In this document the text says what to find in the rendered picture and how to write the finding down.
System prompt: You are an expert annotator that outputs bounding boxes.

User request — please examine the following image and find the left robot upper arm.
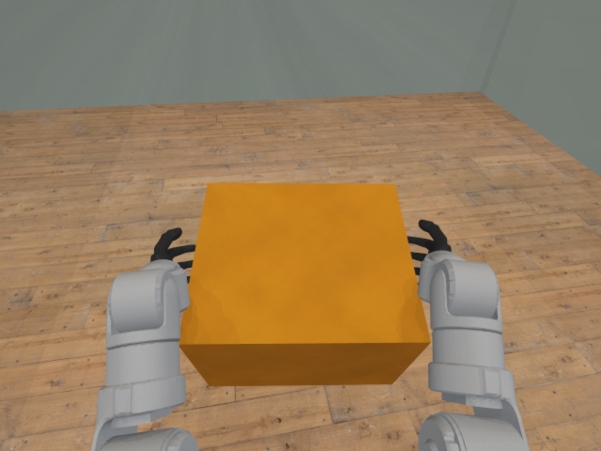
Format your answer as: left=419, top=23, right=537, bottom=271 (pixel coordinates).
left=99, top=428, right=199, bottom=451

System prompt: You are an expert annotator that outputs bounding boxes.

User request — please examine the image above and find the right robot upper arm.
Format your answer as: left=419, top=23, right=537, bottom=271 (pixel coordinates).
left=418, top=412, right=528, bottom=451

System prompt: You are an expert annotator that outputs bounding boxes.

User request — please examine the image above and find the left robot hand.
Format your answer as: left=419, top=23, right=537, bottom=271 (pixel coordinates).
left=150, top=227, right=196, bottom=284

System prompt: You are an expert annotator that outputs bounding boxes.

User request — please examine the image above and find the carton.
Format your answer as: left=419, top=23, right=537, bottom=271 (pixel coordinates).
left=178, top=183, right=431, bottom=386

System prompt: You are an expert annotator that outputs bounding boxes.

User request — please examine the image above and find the robot left forearm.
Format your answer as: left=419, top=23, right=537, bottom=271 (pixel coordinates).
left=91, top=259, right=191, bottom=451

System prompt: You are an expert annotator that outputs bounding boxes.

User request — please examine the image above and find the right robot hand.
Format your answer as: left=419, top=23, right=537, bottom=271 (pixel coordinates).
left=407, top=220, right=452, bottom=285

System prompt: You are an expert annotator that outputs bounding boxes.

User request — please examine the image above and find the robot right forearm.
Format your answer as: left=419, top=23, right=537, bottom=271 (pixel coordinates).
left=417, top=251, right=530, bottom=451

